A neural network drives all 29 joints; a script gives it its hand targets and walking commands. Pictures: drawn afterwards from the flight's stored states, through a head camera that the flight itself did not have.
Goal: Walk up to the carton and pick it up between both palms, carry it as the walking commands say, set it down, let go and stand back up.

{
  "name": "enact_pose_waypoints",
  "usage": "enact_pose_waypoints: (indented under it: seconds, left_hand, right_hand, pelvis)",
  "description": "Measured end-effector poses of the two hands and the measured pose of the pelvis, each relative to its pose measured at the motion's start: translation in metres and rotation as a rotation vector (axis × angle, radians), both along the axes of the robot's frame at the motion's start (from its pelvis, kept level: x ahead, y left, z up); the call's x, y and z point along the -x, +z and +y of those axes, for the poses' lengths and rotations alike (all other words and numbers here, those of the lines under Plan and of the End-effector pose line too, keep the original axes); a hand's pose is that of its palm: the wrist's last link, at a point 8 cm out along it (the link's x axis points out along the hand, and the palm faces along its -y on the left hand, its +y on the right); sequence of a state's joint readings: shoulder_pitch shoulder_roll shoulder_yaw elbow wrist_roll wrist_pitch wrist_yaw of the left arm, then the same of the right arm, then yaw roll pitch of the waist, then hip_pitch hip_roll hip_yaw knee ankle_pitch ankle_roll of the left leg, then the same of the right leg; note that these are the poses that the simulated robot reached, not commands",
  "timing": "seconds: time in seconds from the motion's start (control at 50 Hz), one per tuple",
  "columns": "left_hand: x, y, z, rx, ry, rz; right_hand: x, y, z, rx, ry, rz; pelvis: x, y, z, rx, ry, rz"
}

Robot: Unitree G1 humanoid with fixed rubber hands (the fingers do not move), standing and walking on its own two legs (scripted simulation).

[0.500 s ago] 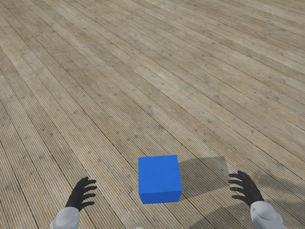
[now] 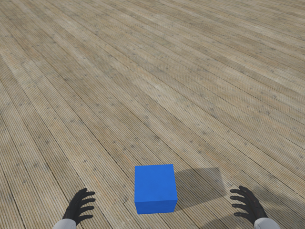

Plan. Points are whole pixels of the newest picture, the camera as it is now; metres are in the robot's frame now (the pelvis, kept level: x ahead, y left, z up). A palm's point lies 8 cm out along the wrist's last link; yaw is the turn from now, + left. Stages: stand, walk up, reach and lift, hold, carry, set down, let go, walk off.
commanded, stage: let go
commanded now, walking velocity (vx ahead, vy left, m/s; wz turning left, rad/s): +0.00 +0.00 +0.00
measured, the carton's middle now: (154, 190) +0.43 +0.03 -0.63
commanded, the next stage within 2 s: stand in 0.02 s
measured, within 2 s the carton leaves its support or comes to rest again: neither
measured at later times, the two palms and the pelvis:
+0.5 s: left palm (71, 197) +0.22 +0.26 -0.07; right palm (259, 215) +0.18 -0.25 -0.09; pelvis +0.05 +0.00 +0.00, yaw +0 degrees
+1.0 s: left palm (63, 209) +0.19 +0.27 -0.07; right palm (263, 223) +0.16 -0.25 -0.07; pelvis +0.02 +0.01 +0.00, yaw +0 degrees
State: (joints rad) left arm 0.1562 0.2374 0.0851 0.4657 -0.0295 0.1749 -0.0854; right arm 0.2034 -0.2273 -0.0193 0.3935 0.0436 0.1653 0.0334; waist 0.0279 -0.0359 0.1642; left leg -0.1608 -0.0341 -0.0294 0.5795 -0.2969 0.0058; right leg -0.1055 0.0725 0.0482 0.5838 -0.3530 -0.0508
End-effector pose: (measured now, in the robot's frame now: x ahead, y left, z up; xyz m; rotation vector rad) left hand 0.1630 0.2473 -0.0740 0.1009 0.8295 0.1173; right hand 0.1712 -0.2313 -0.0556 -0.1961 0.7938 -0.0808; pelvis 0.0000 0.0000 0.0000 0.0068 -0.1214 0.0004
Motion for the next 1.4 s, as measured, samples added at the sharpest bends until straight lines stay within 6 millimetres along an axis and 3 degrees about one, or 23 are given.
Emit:
enact_pose_waypoints:
  seconds: [0.08,0.2,0.3,0.48,0.62,1.1,1.4]
  left_hand:
    - [-0.003,0.005,0.003,-0.013,0.012,-0.009]
    - [-0.019,0.018,0.012,-0.078,0.031,-0.108]
    - [-0.031,0.017,0.014,-0.100,0.026,-0.118]
    - [-0.051,0.007,0.015,-0.106,0.044,-0.089]
    - [-0.057,0.006,0.017,-0.112,0.059,-0.082]
    - [-0.014,0.006,0.029,-0.108,0.065,-0.109]
    - [-0.012,0.002,0.031,-0.120,0.059,-0.081]
  right_hand:
    - [-0.002,0.001,0.001,-0.003,0.000,-0.018]
    - [0.006,-0.012,-0.013,0.040,-0.035,0.029]
    - [0.008,-0.023,-0.019,0.047,-0.054,0.081]
    - [-0.010,-0.031,-0.023,0.055,-0.064,0.121]
    - [-0.021,-0.028,-0.026,0.066,-0.078,0.108]
    - [0.016,-0.019,-0.017,0.075,-0.083,0.054]
    - [0.021,-0.026,-0.016,0.072,-0.082,0.088]
  pelvis:
    - [-0.002,0.000,0.001,0.001,-0.001,0.005]
    - [-0.008,0.001,0.001,0.000,-0.001,0.056]
    - [-0.019,0.001,0.000,-0.001,-0.001,0.089]
    - [-0.045,0.000,-0.001,-0.003,0.000,0.129]
    - [-0.054,0.001,-0.002,-0.003,0.000,0.140]
    - [-0.014,0.002,0.009,0.011,-0.001,0.086]
    - [-0.015,0.002,0.009,0.011,-0.001,0.087]
